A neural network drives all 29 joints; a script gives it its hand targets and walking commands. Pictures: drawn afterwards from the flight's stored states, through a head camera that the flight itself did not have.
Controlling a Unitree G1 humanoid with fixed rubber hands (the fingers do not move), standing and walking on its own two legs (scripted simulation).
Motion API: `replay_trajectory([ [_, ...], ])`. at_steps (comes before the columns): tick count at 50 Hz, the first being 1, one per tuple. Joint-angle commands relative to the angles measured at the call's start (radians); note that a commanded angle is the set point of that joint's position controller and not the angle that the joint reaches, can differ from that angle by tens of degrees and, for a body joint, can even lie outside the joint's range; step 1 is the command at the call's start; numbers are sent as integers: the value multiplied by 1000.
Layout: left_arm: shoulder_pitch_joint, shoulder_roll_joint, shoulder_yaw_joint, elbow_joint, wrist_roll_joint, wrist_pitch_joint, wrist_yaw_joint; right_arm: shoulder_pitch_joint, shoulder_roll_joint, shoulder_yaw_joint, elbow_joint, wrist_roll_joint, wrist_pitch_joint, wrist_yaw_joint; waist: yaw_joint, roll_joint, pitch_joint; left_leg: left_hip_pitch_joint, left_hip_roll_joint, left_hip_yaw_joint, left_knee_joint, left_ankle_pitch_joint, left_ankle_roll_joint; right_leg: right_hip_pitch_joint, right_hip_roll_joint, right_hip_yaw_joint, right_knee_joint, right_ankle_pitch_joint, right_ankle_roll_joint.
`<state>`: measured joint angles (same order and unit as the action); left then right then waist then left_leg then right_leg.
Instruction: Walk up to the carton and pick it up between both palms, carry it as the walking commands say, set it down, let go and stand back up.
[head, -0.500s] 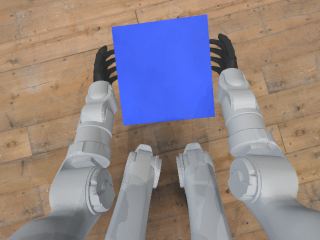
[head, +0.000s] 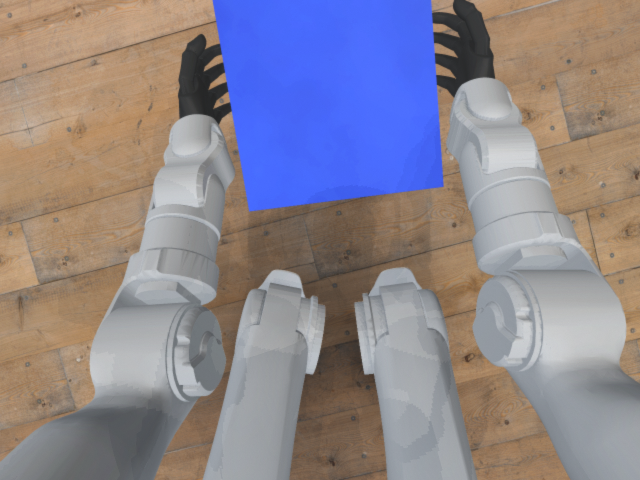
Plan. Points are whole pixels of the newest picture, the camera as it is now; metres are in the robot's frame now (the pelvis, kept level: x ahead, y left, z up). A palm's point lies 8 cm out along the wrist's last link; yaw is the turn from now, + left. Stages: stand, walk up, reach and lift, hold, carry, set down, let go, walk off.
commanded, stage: set down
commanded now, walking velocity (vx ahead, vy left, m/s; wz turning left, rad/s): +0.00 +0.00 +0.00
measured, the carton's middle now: (334, 107) +0.53 -0.01 -0.21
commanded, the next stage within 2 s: none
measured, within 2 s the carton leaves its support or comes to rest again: rests again in 1.86 s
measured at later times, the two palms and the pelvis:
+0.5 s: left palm (213, 118) +0.51 +0.13 -0.17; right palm (460, 88) +0.53 -0.16 -0.17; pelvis +0.00 +0.00 -0.02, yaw +1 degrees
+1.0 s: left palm (220, 117) +0.51 +0.12 -0.18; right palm (463, 96) +0.52 -0.17 -0.18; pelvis +0.00 +0.00 -0.03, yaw +1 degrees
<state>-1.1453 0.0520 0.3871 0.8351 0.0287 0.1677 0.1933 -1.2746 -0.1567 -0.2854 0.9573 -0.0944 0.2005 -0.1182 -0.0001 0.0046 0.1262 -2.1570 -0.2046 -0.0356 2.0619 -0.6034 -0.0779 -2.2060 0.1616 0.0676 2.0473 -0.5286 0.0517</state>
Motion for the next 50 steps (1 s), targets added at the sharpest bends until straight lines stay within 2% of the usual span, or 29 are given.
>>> replay_trajectory([
  [1,-658,-832,-428,-75,-65,-10,-241,-510,896,331,-43,84,-28,232,8,-31,-1136,483,6,112,-166,266,25,664,-12,-99,-144,278,-38],
  [12,-715,-803,-443,-95,-93,-24,-245,-554,882,371,-40,124,-41,234,14,-46,-1138,434,15,116,-112,287,29,660,-19,-93,-96,313,-41],
  [13,-723,-815,-454,-109,-99,-25,-246,-559,889,378,-54,130,-43,233,2,-41,-1155,448,16,113,-110,294,31,654,-17,-94,-99,317,-40],
  [17,-731,-813,-473,-117,-115,-28,-246,-556,872,382,-54,146,-48,232,-5,-5,-1143,451,18,118,-93,320,26,640,-19,-89,-83,341,-44],
  [29,-709,-813,-457,-70,-96,-36,-248,-521,843,348,-5,126,-60,253,-29,29,-1050,413,20,101,-84,318,29,545,-24,-92,-60,322,-56],
  [41,-765,-787,-427,-40,-94,-33,-240,-599,791,343,0,141,-64,270,-30,23,-982,386,23,92,-77,277,40,490,-31,-88,-51,267,-66],
  [50,-709,-779,-377,13,-59,-42,-261,-537,796,315,52,113,-69,281,-20,16,-909,305,30,89,-59,292,44,471,-32,-74,-35,295,-69],
])
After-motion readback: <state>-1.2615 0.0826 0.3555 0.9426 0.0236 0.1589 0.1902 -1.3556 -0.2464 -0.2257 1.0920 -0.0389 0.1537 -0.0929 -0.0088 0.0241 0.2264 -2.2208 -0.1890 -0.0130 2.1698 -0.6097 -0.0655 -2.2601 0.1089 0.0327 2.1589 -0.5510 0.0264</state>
